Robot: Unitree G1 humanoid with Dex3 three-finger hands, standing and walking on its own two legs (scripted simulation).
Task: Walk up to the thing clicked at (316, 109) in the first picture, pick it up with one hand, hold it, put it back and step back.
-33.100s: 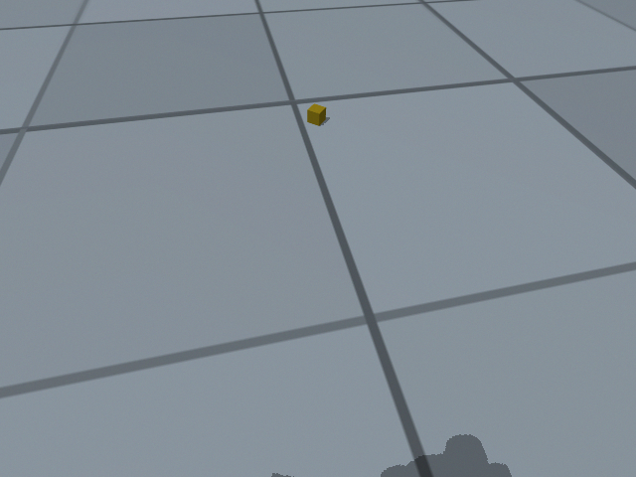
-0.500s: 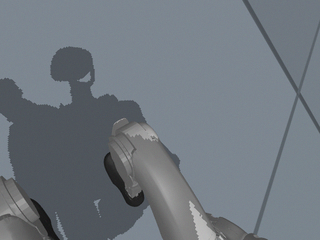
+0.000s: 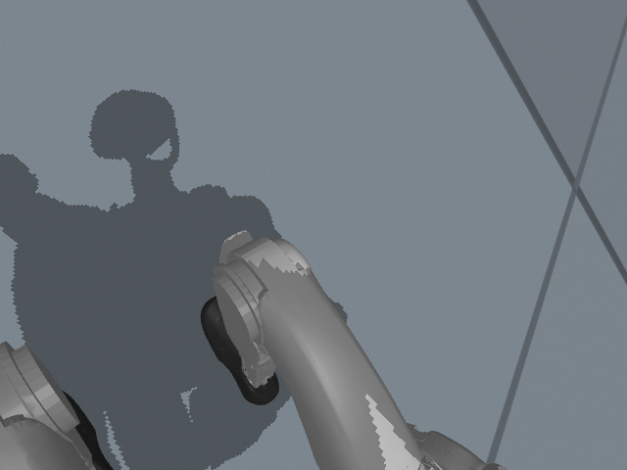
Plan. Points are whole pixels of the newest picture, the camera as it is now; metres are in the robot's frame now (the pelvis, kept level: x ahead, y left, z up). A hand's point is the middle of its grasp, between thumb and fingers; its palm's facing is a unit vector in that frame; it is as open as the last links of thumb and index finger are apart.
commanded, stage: open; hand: left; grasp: from above
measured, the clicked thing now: out of the picture +0.42 +0.36 -0.30
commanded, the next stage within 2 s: withdraw in 0.12 s
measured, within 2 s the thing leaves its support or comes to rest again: neither
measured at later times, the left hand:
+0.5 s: hand out of the picture +0.45 +0.38 -0.22, palm faces +0.07 -0.43 -0.90, open 13.9 cm
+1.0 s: hand out of the picture +0.42 +0.36 -0.08, palm faces -0.38 -0.28 -0.88, open 13.7 cm
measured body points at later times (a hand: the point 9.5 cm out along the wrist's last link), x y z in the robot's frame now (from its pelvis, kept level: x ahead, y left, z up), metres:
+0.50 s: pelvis +0.00 +0.00 +0.00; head +0.29 +0.12 +0.32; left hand +0.45 +0.39 -0.16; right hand +0.01 -0.24 -0.04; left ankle +0.07 +0.14 -0.30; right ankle +0.12 -0.12 -0.30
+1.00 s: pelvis -0.01 -0.01 +0.03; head +0.20 +0.07 +0.42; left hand +0.44 +0.37 -0.03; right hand +0.09 -0.26 -0.08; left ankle +0.07 +0.14 -0.30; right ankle +0.12 -0.12 -0.30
